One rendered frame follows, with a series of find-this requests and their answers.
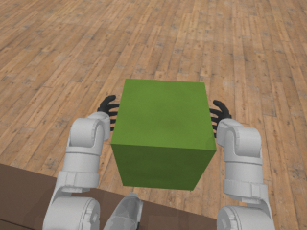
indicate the robot right upper arm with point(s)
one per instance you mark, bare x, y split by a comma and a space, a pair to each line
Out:
235, 217

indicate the robot left forearm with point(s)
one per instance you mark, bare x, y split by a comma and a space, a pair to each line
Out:
82, 159

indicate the left robot hand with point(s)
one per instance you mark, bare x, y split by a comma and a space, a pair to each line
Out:
105, 107

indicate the right robot hand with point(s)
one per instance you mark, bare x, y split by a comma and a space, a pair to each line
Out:
223, 114

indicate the robot right forearm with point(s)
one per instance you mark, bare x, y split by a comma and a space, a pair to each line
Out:
243, 171

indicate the left robot thigh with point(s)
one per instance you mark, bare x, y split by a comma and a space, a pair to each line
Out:
126, 215

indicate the carton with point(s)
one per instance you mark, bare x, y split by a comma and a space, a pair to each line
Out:
163, 136

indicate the left robot shin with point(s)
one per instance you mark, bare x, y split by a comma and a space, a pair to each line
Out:
133, 194

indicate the robot left upper arm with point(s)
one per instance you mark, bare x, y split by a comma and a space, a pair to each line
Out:
70, 212

